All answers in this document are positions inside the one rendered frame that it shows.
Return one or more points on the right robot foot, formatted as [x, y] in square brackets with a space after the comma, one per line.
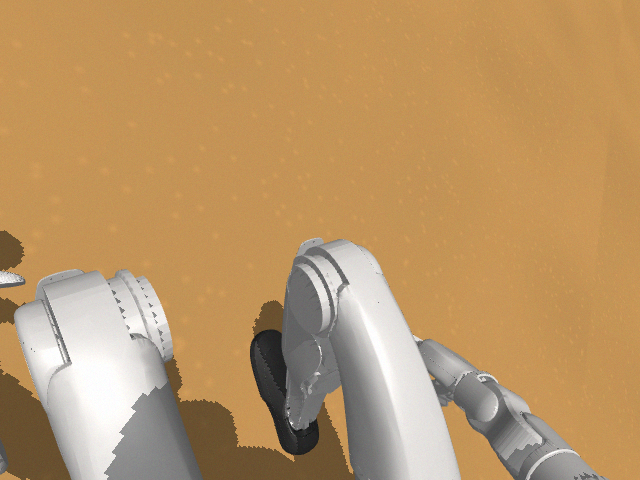
[269, 370]

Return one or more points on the left robot hand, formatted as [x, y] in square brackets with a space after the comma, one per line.
[8, 279]

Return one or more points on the right robot arm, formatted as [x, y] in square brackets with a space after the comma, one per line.
[525, 444]

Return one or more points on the right robot hand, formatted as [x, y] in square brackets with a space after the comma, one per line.
[446, 366]

